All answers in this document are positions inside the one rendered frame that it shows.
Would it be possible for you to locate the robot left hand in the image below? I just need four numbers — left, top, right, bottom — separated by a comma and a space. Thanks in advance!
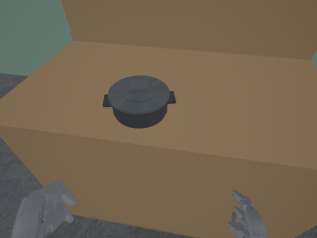
11, 180, 76, 238

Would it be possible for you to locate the robot right hand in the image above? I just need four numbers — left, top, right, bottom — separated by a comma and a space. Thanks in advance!
228, 190, 268, 238

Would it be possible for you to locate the pot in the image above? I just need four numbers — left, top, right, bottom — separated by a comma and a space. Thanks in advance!
102, 91, 176, 129

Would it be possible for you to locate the knob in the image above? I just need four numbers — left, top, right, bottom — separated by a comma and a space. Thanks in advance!
129, 78, 149, 94

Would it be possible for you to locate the lid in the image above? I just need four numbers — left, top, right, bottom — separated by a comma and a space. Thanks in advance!
108, 75, 169, 115

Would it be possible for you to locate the table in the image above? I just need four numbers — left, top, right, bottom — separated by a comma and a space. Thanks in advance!
0, 0, 317, 238

